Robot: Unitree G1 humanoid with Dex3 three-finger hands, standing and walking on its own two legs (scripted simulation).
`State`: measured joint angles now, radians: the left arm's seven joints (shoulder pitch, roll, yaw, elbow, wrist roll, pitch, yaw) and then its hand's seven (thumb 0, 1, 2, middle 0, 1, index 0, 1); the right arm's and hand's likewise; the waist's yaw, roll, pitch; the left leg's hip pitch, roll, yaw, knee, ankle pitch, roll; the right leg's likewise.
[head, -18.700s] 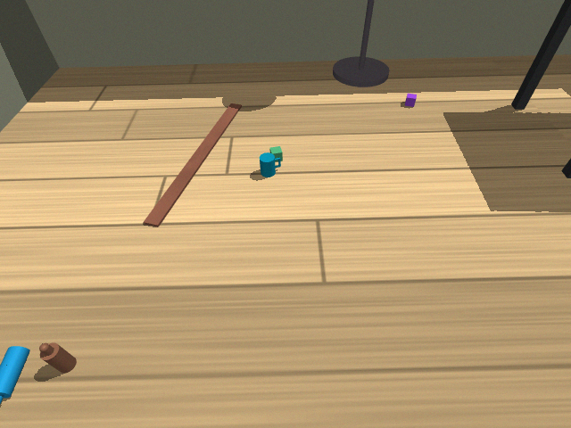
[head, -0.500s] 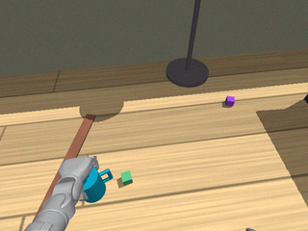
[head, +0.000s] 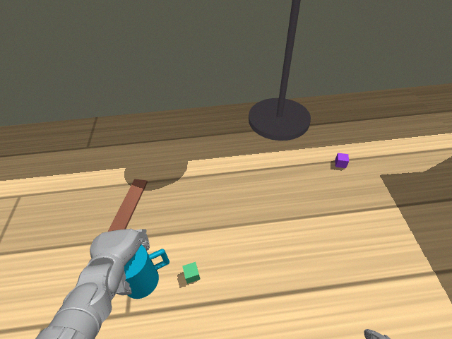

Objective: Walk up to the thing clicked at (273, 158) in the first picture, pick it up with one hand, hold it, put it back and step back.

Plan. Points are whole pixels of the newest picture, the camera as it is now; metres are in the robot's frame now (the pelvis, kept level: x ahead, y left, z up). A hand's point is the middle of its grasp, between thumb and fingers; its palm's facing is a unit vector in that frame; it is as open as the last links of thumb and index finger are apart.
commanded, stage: hold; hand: left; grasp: from above
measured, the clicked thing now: (142, 267) +0.32 +0.20 -0.11
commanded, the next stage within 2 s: crouch in 1.40 s
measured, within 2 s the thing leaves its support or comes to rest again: neither
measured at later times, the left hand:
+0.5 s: hand (121, 271) +0.28 +0.22 -0.05, palm faces -0.47 -0.06 -0.88, open 10.7 cm
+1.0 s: hand (118, 274) +0.27 +0.22 -0.03, palm faces -0.46 -0.07 -0.88, open 10.7 cm
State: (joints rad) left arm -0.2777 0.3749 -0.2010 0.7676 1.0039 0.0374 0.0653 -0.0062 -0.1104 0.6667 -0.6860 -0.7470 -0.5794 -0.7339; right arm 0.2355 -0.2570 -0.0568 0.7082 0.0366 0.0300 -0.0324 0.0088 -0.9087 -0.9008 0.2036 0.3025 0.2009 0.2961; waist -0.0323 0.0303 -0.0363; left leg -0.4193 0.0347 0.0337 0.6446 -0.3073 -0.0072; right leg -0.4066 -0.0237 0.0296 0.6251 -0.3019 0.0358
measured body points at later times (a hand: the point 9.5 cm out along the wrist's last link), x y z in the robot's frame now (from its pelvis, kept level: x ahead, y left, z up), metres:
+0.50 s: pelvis -0.01 +0.00 +0.01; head +0.01 -0.02 +0.46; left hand +0.30 +0.22 +0.00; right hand +0.12 -0.27 -0.11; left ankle +0.01 +0.12 -0.72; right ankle +0.01 -0.14 -0.72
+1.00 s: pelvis -0.02 +0.00 +0.01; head -0.01 -0.02 +0.46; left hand +0.29 +0.22 +0.02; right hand +0.13 -0.26 -0.10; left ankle +0.01 +0.12 -0.72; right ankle +0.01 -0.14 -0.72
